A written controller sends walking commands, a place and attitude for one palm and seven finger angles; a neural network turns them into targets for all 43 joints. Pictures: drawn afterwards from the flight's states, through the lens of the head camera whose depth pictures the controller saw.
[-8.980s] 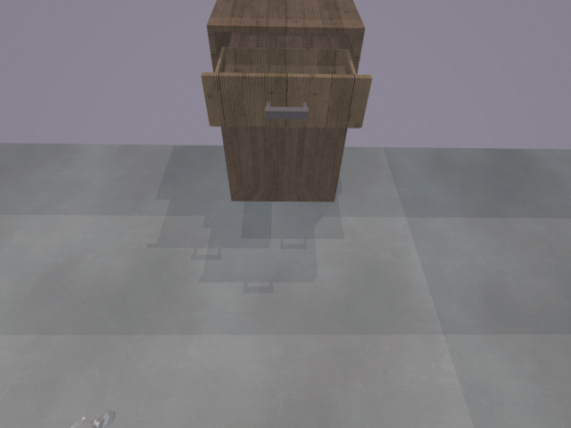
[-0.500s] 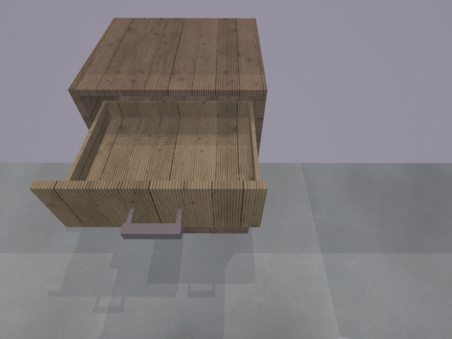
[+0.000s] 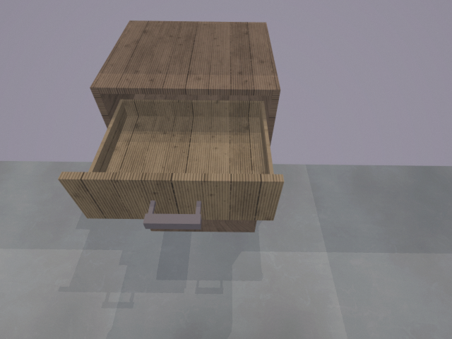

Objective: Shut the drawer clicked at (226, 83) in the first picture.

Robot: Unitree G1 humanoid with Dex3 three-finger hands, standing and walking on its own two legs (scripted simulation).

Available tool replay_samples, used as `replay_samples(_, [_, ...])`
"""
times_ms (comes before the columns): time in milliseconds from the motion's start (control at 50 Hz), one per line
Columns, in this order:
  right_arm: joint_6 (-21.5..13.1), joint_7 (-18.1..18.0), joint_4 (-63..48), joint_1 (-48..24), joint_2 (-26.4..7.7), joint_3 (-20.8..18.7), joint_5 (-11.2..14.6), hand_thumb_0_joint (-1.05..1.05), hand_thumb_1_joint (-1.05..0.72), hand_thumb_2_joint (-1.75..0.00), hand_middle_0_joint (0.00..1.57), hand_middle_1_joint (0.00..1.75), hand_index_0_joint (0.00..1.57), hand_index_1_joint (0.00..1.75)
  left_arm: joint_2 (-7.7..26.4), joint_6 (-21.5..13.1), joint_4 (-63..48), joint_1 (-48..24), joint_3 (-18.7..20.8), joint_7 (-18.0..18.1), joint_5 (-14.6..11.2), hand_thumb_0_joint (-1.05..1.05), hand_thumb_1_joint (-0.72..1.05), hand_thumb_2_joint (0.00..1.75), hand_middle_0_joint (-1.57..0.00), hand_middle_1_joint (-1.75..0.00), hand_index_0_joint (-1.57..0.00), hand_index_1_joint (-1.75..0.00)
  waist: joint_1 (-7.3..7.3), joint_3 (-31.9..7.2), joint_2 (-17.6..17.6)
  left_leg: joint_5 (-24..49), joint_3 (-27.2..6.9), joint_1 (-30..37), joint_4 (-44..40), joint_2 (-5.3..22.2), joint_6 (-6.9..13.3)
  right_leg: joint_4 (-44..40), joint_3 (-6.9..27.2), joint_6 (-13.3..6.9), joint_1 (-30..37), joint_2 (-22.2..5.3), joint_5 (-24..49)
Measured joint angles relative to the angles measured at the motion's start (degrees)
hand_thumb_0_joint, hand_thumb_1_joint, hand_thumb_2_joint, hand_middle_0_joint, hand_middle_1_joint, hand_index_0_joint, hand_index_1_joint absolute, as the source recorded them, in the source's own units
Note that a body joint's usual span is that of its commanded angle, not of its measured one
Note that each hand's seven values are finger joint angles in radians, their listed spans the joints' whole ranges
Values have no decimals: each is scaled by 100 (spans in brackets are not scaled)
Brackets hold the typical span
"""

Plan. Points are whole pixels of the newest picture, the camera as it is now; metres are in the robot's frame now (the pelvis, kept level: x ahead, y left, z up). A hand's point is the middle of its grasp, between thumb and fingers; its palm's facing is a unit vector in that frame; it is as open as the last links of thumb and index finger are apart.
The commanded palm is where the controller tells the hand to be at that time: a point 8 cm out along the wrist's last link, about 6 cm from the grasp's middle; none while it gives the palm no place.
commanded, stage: look again from close up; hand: left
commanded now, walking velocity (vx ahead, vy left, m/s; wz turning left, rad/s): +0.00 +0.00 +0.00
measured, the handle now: (174, 213) +0.38 +0.14 -0.05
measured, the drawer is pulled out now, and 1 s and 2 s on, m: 0.30 0.30 0.30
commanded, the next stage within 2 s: raise the hand and make a fist in 0.56 s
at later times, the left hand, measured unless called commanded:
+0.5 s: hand out of the picture +0.04 +0.14 -0.17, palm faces -0.01 -0.98 -0.19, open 7.3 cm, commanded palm none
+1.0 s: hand (175, 294) +0.20 +0.11 -0.02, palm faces +0.07 -1.00 +0.05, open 6.4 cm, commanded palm +0.14 +0.17 -0.04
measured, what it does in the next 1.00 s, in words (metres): shifts its weight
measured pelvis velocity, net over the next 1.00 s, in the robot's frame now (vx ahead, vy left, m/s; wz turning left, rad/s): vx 0.02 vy -0.05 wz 0.03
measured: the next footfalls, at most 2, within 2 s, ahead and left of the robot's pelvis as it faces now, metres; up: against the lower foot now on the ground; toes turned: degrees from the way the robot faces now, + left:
none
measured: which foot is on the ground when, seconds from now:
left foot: down 0.00-1.00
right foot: down 0.00-1.00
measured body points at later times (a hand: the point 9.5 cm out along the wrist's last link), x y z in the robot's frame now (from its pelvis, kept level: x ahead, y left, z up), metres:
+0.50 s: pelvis +0.04 -0.02 +0.00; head +0.06 -0.02 +0.45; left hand +0.04 +0.20 -0.16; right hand +0.05 -0.24 -0.16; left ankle +0.04 +0.07 -0.74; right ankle +0.01 -0.14 -0.74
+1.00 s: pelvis +0.02 -0.05 -0.05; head +0.05 -0.04 +0.40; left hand +0.19 +0.16 -0.02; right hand +0.24 -0.29 -0.10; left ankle +0.05 +0.07 -0.74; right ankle +0.01 -0.14 -0.74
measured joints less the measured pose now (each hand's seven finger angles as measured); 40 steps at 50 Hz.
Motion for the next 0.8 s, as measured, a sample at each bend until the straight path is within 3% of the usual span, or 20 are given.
replay_samples(300, [-175, -72, 272, -142, 160, 52, 47, 1, -92, -90, 20, 29, 20, 30, -260, -152, 219, -224, -104, 39, -18, 1, 91, 90, -20, -30, -20, -30, -20, -72, -51, -154, -42, 200, -96, 69, -109, -178, -23, 45, 231, 69, -83])
replay_samples(680, [-202, -131, 449, -240, 186, 91, 64, 1, -92, -90, 19, 29, 20, 30, -80, -216, 234, -472, -66, 133, -28, 1, 92, 90, -20, -30, -20, -30, -79, 10, -71, -427, -108, 429, 2, 204, -239, -361, -75, -54, 597, 202, -234])
replay_samples(700, [-235, -143, 195, -138, 162, 96, 122, 1, -93, -90, 20, 29, 20, 30, -61, 168, -668, -186, 52, 169, -220, 2, 93, 90, -20, -30, -20, -30, -103, 4, -67, -467, -134, 355, 92, 211, -243, -319, -104, -57, 550, 210, -245])
replay_samples(720, [-470, -213, -70, 13, 144, 114, 162, 1, -93, -90, 20, 29, 20, 30, -3, 318, -1786, 166, 168, 222, -363, 3, 94, 90, -21, -30, -21, -30, -58, -7, -109, -479, -120, 357, 89, 182, -240, -194, -100, -75, 483, 182, -291])
replay_samples(760, [-1044, -306, -374, 198, 67, 98, 196, 2, -93, -90, 20, 29, 20, 30, 139, -5, -3439, 614, 177, 487, -543, 3, 95, 90, -22, -31, -22, -31, -27, -192, -152, -475, -118, 303, 91, 92, -252, 115, -181, -95, 302, 73, -443])
replay_samples(800, [-1346, -277, -733, 202, -84, 42, 209, 2, -92, -90, 20, 29, 20, 30, 151, -212, -4517, 642, 151, 606, -717, 3, 95, 90, -23, -33, -23, -33, -124, -373, -69, -533, -190, 111, 301, 17, -236, 323, -320, -69, 164, -24, -618])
